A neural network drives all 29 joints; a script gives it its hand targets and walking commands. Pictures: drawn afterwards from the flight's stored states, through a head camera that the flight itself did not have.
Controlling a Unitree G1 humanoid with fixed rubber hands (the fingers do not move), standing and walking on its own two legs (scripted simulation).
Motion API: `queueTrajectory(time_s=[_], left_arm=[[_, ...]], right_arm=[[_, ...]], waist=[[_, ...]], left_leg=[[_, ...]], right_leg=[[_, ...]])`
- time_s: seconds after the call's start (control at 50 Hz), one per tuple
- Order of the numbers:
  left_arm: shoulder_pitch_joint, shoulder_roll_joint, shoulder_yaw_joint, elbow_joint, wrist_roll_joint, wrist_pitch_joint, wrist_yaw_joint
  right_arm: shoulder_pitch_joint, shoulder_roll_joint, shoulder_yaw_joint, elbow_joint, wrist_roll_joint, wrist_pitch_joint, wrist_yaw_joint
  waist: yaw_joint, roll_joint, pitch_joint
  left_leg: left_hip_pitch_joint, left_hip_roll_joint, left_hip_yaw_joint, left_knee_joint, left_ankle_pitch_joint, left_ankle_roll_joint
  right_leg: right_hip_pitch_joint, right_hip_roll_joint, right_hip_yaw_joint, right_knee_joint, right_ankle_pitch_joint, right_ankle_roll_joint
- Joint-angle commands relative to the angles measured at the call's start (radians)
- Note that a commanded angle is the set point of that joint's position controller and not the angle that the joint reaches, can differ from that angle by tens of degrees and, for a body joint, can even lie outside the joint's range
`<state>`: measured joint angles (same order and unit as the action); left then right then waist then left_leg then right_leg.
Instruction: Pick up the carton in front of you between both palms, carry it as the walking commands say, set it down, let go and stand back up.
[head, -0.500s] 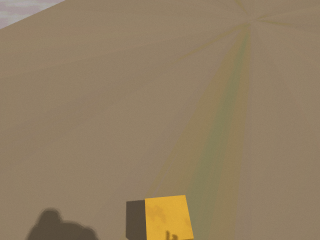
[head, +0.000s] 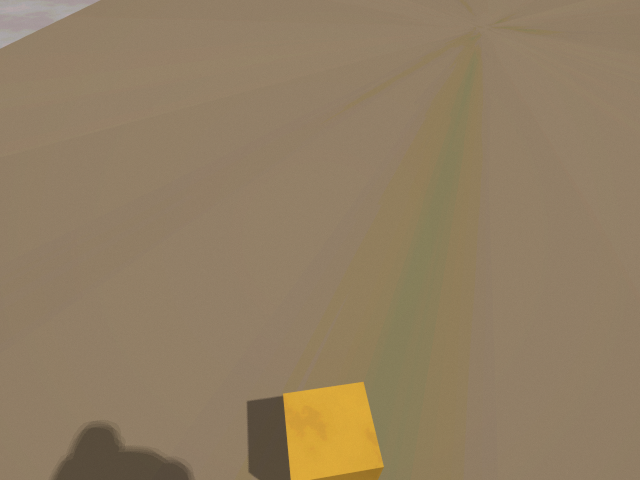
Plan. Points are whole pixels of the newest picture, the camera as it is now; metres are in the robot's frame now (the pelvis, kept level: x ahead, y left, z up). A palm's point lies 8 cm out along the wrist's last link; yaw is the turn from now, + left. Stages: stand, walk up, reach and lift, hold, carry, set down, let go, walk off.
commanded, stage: stand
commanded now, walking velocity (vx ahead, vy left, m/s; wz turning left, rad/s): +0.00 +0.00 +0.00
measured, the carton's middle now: (328, 444) +0.38 -0.02 -0.63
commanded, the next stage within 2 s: none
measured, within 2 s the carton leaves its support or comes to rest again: neither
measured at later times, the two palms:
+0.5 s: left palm out of the picture +0.04 +0.25 -0.12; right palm out of the picture -0.02 -0.25 -0.12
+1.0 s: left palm out of the picture -0.02 +0.24 -0.13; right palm out of the picture -0.07 -0.22 -0.13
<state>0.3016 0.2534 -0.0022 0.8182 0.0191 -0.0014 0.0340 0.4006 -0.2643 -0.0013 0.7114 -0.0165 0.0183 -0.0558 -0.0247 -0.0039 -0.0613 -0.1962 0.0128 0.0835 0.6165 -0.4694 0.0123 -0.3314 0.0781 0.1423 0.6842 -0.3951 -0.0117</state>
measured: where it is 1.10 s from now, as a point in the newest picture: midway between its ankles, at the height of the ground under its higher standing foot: outside the picture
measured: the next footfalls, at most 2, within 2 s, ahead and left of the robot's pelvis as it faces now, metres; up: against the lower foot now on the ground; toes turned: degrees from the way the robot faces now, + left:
none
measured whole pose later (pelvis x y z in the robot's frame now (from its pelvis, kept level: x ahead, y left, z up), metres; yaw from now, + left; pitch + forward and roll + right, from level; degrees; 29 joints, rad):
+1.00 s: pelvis -0.03 +0.01 +0.01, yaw -2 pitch -1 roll +0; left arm 0.30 0.18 -0.03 1.06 0.01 0.02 0.05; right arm 0.41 -0.20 0.02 1.01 -0.02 0.01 -0.05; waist -0.02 0.01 0.00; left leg -0.11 0.01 0.12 0.50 -0.38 0.03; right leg -0.25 0.06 0.16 0.56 -0.30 0.01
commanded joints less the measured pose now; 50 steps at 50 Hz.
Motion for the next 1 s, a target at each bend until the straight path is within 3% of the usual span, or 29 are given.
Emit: queueTrajectory(time_s=[0.0,0.98], left_arm=[[0.024,0.113,0.026,-0.041,0.000,-0.007,0.004],[0.055,0.012,-0.013,0.238,-0.013,0.015,0.015]], right_arm=[[0.056,-0.114,-0.030,-0.034,-0.002,-0.007,-0.003],[0.106,-0.021,0.009,0.296,-0.004,-0.010,0.006]], waist=[[0.000,-0.001,0.042],[0.010,0.001,0.137]], left_leg=[[0.007,0.079,-0.063,-0.081,0.379,0.030],[0.080,0.092,-0.059,-0.205,0.322,0.039]], right_leg=[[-0.011,-0.083,0.065,-0.077,0.427,-0.036],[0.020,-0.096,0.069,-0.196,0.383,-0.025]])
